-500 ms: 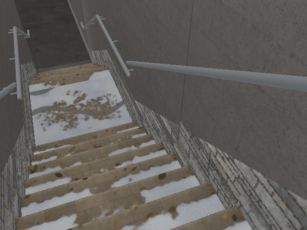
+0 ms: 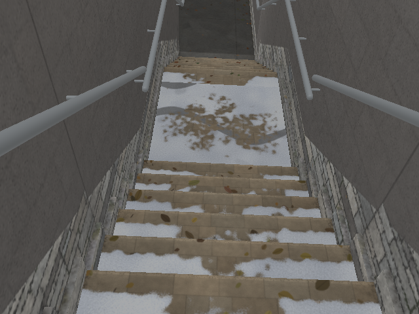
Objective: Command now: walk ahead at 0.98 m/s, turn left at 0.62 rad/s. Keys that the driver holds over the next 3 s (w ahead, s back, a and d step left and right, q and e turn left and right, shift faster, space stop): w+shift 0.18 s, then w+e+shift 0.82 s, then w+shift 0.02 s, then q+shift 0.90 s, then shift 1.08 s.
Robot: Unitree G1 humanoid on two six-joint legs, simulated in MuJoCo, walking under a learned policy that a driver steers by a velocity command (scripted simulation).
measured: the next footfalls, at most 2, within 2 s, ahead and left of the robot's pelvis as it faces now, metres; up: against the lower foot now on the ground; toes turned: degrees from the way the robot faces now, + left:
right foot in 0.12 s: +0.19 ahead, -0.12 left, -0.16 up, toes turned +4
left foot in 0.48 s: +0.50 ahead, +0.08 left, -0.33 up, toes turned -4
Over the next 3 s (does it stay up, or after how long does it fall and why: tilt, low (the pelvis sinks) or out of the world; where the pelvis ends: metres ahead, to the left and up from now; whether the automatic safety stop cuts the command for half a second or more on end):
stays up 1.27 -0.31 -0.76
